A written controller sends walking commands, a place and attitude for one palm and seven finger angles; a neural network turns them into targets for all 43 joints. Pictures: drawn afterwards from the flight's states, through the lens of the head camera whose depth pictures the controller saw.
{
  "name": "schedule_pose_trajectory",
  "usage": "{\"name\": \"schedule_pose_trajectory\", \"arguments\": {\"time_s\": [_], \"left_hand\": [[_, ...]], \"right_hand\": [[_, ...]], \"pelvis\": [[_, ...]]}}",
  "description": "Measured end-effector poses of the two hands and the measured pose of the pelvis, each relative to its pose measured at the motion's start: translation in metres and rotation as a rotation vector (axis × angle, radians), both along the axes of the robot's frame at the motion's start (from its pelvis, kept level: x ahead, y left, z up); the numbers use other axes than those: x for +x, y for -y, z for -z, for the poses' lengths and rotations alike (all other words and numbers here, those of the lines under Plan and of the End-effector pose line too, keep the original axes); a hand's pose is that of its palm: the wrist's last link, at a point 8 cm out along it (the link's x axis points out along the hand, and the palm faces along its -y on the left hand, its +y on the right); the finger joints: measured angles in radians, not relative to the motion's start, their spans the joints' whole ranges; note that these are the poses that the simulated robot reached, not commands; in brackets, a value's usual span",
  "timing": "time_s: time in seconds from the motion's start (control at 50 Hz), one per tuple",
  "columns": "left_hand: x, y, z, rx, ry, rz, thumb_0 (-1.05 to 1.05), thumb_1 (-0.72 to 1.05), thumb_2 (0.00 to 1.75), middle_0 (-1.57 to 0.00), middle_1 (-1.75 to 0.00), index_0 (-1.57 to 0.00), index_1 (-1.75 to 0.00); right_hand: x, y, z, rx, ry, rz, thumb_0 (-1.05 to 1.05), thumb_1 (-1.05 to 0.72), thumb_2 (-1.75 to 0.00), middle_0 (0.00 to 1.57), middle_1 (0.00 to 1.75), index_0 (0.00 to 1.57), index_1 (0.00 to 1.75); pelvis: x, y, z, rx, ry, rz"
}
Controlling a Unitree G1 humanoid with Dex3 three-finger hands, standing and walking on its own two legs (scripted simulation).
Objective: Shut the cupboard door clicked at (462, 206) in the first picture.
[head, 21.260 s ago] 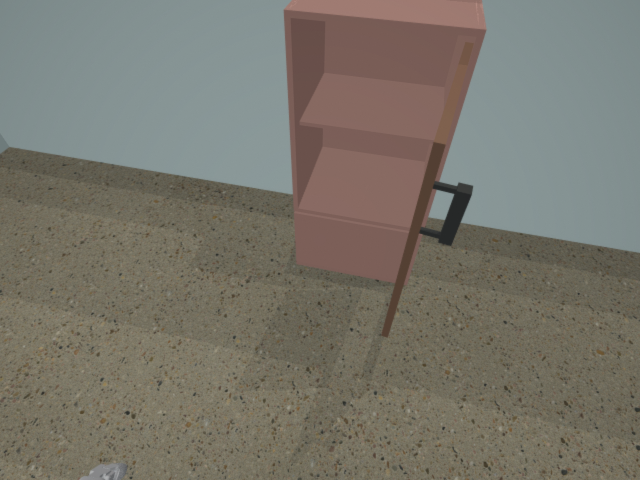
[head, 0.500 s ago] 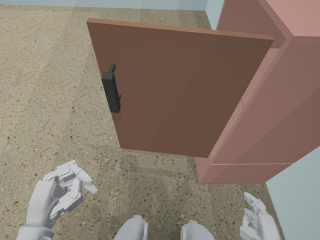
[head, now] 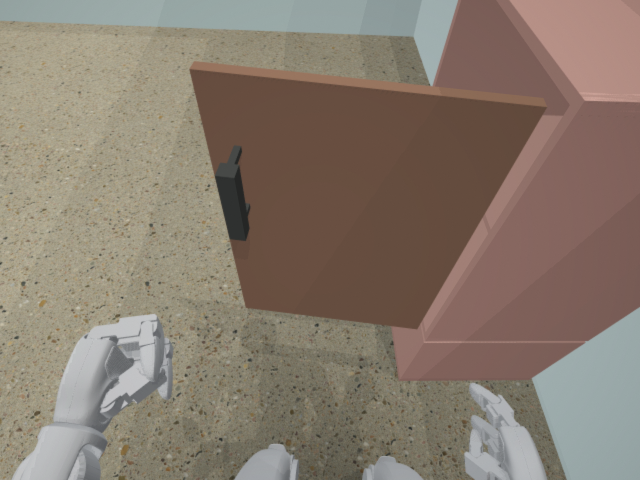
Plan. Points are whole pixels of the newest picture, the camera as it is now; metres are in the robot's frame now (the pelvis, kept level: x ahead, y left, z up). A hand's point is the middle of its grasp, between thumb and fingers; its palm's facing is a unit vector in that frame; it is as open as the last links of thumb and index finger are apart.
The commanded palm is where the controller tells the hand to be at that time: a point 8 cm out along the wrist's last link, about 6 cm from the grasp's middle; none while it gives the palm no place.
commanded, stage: raise the hand and make a fist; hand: left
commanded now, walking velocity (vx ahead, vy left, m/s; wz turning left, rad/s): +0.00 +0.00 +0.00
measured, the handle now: (237, 194) +0.48 +0.16 +0.06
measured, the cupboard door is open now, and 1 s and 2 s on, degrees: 82 82 82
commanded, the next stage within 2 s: bring the fist close to the handle in 0.40 s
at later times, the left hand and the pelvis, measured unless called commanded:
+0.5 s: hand (178, 371) +0.22 +0.17 +0.06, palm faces -0.04 -1.00 -0.03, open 3.1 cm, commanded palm +0.20 +0.22 +0.06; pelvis +0.00 -0.01 +0.00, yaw +0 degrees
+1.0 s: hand (208, 312) +0.29 +0.15 +0.06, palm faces -0.05 -1.00 -0.02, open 3.1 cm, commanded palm +0.28 +0.20 +0.06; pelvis +0.00 -0.02 +0.00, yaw -1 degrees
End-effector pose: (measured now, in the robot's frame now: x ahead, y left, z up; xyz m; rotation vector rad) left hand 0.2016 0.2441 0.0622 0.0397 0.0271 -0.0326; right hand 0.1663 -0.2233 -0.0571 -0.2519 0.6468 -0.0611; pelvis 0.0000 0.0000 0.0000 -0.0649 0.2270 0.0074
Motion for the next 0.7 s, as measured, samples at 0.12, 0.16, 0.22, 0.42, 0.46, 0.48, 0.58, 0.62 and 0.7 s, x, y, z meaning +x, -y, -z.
{"name": "schedule_pose_trajectory", "arguments": {"time_s": [0.12,0.16,0.22,0.42,0.46,0.48,0.58,0.62,0.7], "left_hand": [[0.006,0.003,-0.002,-0.005,-0.006,0.005,0.01,0.90,0.90,-1.30,-1.49,-1.30,-1.50],[0.006,0.005,-0.001,-0.009,-0.010,0.006,0.01,0.90,0.90,-1.30,-1.49,-1.30,-1.50],[0.006,0.008,0.000,-0.009,-0.010,0.007,0.01,0.90,0.90,-1.30,-1.49,-1.30,-1.50],[0.004,0.016,0.000,-0.006,0.004,0.001,0.01,0.90,0.90,-1.30,-1.50,-1.30,-1.50],[0.003,0.018,0.000,-0.006,0.003,0.002,0.01,0.90,0.90,-1.30,-1.50,-1.30,-1.50],[0.003,0.018,0.000,-0.005,0.002,0.003,0.01,0.90,0.90,-1.30,-1.50,-1.30,-1.50],[0.004,0.020,0.000,-0.007,0.007,0.004,0.01,0.90,0.90,-1.30,-1.50,-1.30,-1.50],[0.008,0.021,0.001,-0.005,0.016,0.005,0.01,0.90,0.90,-1.31,-1.50,-1.30,-1.50],[0.022,0.025,0.001,-0.010,0.034,0.014,0.01,0.90,0.90,-1.31,-1.50,-1.30,-1.50]], "right_hand": [[-0.009,0.012,0.000,-0.008,-0.021,0.030,0.01,-0.90,-0.89,0.20,0.30,0.20,0.30],[-0.010,0.015,0.000,-0.010,-0.023,0.037,0.01,-0.90,-0.89,0.20,0.30,0.20,0.30],[-0.011,0.019,0.000,-0.014,-0.023,0.042,0.01,-0.90,-0.89,0.20,0.30,0.20,0.30],[-0.004,0.023,0.003,-0.002,-0.010,0.035,0.01,-0.90,-0.89,0.20,0.30,0.20,0.30],[-0.002,0.022,0.003,0.002,-0.007,0.032,0.01,-0.90,-0.89,0.20,0.30,0.20,0.30],[-0.001,0.022,0.003,0.004,-0.005,0.031,0.01,-0.90,-0.89,0.20,0.30,0.20,0.30],[0.001,0.022,0.004,0.007,0.000,0.024,0.01,-0.90,-0.89,0.20,0.30,0.20,0.30],[0.002,0.022,0.005,0.005,-0.001,0.019,0.01,-0.90,-0.89,0.20,0.30,0.20,0.30],[0.000,0.023,0.009,0.002,-0.011,0.017,0.01,-0.90,-0.89,0.20,0.30,0.20,0.30]], "pelvis": [[0.002,0.003,-0.002,0.006,0.002,0.004],[0.002,0.004,-0.003,0.008,0.002,0.006],[0.002,0.006,-0.003,0.011,0.001,0.007],[0.002,0.013,-0.001,0.016,0.001,0.008],[0.002,0.014,0.000,0.017,0.002,0.007],[0.002,0.014,0.000,0.017,0.002,0.007],[0.001,0.016,0.001,0.017,0.002,0.005],[0.000,0.017,0.002,0.016,0.001,0.003],[-0.001,0.017,0.003,0.016,-0.002,0.001]]}}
